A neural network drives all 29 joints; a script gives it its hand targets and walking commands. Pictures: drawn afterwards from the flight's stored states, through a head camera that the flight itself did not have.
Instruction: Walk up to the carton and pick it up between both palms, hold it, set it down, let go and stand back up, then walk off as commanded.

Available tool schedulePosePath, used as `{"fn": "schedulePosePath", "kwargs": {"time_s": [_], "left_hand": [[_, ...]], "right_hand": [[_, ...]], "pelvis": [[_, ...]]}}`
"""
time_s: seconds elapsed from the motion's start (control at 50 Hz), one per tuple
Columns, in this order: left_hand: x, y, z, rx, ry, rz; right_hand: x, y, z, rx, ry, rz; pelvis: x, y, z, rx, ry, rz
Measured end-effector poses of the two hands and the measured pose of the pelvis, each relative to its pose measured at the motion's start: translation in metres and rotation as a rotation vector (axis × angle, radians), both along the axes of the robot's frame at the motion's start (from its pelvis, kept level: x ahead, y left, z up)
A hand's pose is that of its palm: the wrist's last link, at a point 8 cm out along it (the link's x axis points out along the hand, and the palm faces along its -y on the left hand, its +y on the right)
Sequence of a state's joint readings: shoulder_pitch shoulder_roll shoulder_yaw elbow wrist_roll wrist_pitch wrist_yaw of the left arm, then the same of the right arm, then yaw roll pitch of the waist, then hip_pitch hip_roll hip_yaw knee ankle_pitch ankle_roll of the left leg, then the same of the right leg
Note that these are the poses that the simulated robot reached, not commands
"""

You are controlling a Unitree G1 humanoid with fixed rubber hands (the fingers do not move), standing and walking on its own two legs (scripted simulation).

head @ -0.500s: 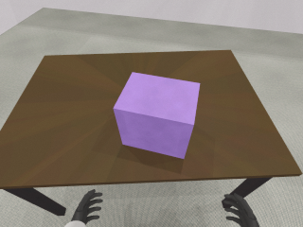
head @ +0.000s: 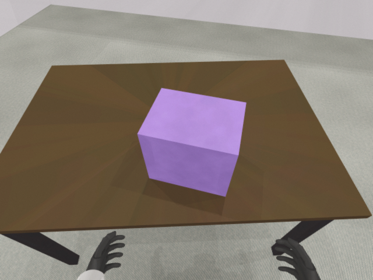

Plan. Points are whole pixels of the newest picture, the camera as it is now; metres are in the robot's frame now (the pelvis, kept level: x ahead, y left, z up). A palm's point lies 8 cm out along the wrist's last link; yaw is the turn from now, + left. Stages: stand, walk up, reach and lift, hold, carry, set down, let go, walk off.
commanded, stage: stand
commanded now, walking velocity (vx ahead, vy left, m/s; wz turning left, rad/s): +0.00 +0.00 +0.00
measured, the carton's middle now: (194, 143) +0.47 +0.01 -0.03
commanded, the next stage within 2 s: none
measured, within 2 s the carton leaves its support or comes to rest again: neither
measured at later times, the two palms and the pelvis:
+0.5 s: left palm (56, 276) +0.15 +0.30 -0.07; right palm out of the picture +0.13 -0.28 -0.08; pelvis +0.01 +0.01 +0.00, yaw +0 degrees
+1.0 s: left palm out of the picture +0.11 +0.31 -0.08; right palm out of the picture +0.10 -0.28 -0.09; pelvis -0.01 +0.02 +0.00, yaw +0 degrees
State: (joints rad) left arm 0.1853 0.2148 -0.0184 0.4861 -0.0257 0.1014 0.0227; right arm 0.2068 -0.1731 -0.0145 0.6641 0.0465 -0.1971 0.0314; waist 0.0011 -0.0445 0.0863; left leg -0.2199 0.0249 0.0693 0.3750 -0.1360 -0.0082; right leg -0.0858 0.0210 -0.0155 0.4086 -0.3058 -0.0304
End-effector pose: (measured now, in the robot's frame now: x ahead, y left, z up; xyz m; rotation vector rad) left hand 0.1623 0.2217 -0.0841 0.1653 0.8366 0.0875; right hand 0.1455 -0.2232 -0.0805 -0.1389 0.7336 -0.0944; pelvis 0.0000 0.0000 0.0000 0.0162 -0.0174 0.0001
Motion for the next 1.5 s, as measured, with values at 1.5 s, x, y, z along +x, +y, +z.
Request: {"fn": "schedulePosePath", "kwargs": {"time_s": [1.5], "left_hand": [[-0.062,0.097,0.003,0.197,0.043,-0.015]], "right_hand": [[-0.059,-0.052,-0.009,-0.208,0.257,-0.024]], "pelvis": [[-0.015,0.018,-0.002,-0.028,-0.039,-0.004]]}}
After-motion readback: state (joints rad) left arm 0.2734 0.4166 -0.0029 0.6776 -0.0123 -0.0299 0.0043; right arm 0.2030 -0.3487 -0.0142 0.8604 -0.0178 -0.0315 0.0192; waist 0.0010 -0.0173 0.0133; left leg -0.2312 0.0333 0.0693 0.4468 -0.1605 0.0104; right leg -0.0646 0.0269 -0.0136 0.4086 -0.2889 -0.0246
